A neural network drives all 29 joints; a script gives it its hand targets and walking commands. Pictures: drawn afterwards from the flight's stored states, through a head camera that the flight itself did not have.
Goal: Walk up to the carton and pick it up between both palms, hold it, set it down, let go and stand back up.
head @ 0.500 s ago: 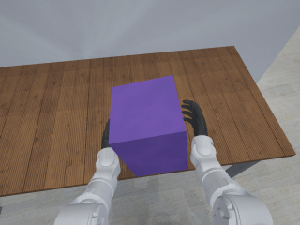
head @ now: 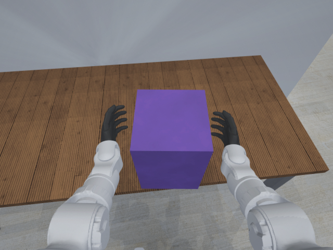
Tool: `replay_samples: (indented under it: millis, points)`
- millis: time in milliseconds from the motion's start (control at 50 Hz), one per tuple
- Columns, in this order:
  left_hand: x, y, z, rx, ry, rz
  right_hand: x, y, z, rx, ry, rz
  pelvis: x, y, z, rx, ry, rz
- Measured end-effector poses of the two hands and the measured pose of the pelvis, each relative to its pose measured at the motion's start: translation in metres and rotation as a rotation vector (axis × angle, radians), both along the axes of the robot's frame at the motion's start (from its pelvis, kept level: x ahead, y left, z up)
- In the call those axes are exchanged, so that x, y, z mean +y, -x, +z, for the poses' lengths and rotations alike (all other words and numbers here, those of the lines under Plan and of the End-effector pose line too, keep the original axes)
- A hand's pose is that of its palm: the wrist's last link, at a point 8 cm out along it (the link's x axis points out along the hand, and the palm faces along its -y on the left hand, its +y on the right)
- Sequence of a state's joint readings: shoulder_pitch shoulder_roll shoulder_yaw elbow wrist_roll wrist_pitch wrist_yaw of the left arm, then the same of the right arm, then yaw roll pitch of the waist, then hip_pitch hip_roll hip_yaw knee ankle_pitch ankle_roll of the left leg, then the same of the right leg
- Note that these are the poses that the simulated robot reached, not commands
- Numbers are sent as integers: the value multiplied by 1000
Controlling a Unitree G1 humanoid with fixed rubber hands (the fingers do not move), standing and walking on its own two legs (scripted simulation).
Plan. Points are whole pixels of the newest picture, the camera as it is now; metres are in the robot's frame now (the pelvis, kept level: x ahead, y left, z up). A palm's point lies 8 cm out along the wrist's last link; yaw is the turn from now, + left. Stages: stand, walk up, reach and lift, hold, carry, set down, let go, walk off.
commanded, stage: set down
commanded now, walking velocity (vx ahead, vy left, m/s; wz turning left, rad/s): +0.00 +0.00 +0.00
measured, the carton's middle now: (170, 143) +0.41 +0.03 -0.02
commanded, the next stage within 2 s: none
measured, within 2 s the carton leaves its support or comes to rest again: neither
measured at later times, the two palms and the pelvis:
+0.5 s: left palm (107, 122) +0.41 +0.18 +0.06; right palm (246, 122) +0.42 -0.15 +0.07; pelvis -0.03 +0.00 +0.00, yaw +0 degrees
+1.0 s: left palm (85, 128) +0.37 +0.22 +0.09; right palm (260, 126) +0.39 -0.16 +0.10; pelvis +0.00 +0.00 +0.04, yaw +1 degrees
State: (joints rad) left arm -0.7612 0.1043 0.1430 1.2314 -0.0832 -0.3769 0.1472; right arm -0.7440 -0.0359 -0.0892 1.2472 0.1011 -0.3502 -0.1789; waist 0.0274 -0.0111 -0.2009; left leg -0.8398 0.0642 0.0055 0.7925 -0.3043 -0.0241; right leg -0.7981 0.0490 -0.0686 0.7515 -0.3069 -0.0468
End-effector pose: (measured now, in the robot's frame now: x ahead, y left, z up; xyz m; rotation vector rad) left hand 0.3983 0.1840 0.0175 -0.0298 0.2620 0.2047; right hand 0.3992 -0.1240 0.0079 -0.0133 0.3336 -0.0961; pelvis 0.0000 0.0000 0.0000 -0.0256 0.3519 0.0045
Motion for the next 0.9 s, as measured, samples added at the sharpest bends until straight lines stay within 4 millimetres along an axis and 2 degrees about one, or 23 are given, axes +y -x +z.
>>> replay_samples:
  millis: [140, 260, 400, 500, 620, 760, 840, 900]
  points:
    - [23, -10, 14, 9, -14, -13, -32, -10, 29, -32, 15, -40, 0, 14, -7, 6, 1, 3]
    - [19, -14, 21, 3, -16, -44, -46, -19, 49, -51, -11, -34, 2, 23, -11, 26, 4, 1]
    - [2, -14, 30, 18, 6, -81, -39, -20, 55, -36, -40, 12, 2, 29, -8, 28, -8, -9]
    - [0, -15, 44, 29, 11, -75, -27, -19, 62, -37, -59, 23, 1, 32, -1, 16, -15, -10]
    - [6, -16, 73, 40, 2, -47, -21, -19, 76, -23, -65, 11, -1, 30, 12, -18, -15, -12]
    - [21, -14, 100, 43, 7, -31, -28, -19, 100, -24, -41, -17, -3, 22, 26, -71, -17, -7]
    - [28, -9, 104, 42, 2, -40, -33, -17, 111, -34, -29, -22, -4, 15, 32, -104, -16, 2]
    - [32, -2, 99, 47, -7, -54, -36, -11, 110, -31, -22, -21, -4, 10, 36, -136, -15, 8]
